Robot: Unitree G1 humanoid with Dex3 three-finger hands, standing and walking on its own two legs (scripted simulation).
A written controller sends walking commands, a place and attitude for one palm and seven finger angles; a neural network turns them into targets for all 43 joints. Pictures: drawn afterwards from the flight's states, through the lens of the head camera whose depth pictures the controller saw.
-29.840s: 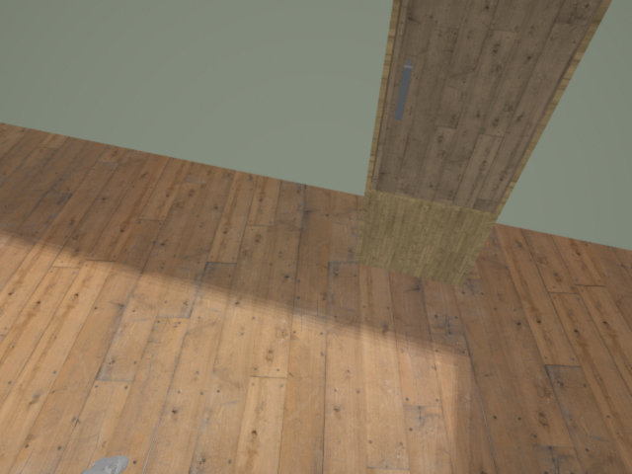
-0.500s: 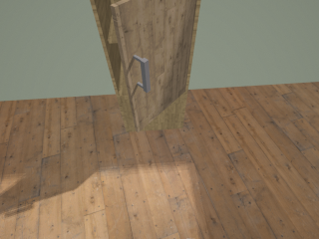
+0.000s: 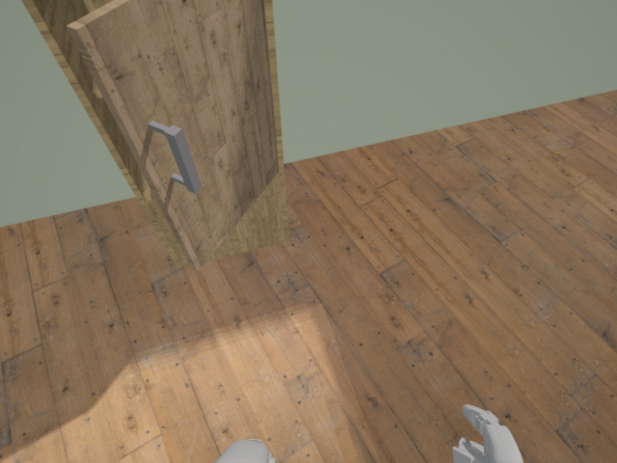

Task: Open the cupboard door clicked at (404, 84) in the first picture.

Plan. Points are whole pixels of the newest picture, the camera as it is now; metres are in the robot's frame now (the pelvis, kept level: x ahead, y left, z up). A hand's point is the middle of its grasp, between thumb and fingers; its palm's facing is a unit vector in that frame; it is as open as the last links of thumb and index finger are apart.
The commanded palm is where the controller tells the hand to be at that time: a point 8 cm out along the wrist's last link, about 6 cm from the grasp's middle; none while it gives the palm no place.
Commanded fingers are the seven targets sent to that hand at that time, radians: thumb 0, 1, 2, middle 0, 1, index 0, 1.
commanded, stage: walk to a spot facing it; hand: left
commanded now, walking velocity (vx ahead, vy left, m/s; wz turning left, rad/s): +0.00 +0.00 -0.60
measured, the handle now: (176, 158) +0.55 +0.30 +0.01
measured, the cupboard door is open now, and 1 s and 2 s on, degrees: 44 44 44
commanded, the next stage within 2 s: none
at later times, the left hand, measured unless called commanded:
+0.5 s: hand (218, 419) +0.18 +0.16 -0.16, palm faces -0.30 -0.91 -0.30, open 7.4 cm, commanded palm none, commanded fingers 0.00 0.90 0.90 -0.20 -0.30 -0.20 -0.30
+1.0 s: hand (282, 359) +0.28 +0.08 -0.16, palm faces -0.58 -0.79 -0.18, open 7.4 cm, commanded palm none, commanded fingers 0.00 0.90 0.90 -0.20 -0.30 -0.20 -0.30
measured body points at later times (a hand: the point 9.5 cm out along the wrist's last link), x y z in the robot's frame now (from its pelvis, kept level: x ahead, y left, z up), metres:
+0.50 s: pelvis +0.02 -0.01 -0.02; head +0.07 -0.05 +0.43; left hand +0.20 +0.21 -0.14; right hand -0.03 -0.29 -0.17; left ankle +0.01 +0.14 -0.68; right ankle -0.01 -0.12 -0.74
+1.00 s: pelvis +0.08 -0.03 +0.00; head +0.12 -0.04 +0.45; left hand +0.31 +0.12 -0.14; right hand -0.06 -0.23 -0.13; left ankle +0.11 +0.10 -0.74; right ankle +0.01 -0.16 -0.68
